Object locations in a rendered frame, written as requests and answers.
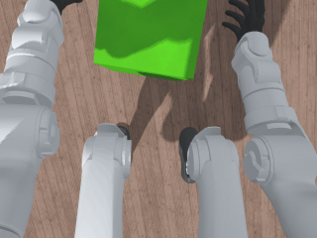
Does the left robot upper arm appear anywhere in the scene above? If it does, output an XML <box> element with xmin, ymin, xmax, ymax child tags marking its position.
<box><xmin>0</xmin><ymin>103</ymin><xmax>60</xmax><ymax>238</ymax></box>

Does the carton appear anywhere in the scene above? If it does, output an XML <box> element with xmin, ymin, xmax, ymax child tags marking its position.
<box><xmin>93</xmin><ymin>0</ymin><xmax>208</xmax><ymax>81</ymax></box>

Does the right robot upper arm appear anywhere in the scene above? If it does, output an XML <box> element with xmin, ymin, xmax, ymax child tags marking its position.
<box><xmin>242</xmin><ymin>135</ymin><xmax>317</xmax><ymax>238</ymax></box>

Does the robot right hand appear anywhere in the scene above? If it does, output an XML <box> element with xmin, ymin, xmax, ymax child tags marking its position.
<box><xmin>222</xmin><ymin>0</ymin><xmax>265</xmax><ymax>43</ymax></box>

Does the right robot forearm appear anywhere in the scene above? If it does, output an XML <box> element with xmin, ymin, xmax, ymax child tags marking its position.
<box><xmin>231</xmin><ymin>31</ymin><xmax>317</xmax><ymax>158</ymax></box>

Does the left robot forearm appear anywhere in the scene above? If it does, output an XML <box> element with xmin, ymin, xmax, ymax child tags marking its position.
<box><xmin>0</xmin><ymin>0</ymin><xmax>64</xmax><ymax>108</ymax></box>

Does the left robot shin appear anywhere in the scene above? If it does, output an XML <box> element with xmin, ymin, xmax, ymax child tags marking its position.
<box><xmin>81</xmin><ymin>123</ymin><xmax>125</xmax><ymax>169</ymax></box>

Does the robot left foot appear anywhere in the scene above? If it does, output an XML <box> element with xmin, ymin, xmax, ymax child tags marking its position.
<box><xmin>117</xmin><ymin>126</ymin><xmax>131</xmax><ymax>140</ymax></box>

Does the robot left hand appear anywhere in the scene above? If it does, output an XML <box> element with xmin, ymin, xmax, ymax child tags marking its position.
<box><xmin>50</xmin><ymin>0</ymin><xmax>83</xmax><ymax>15</ymax></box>

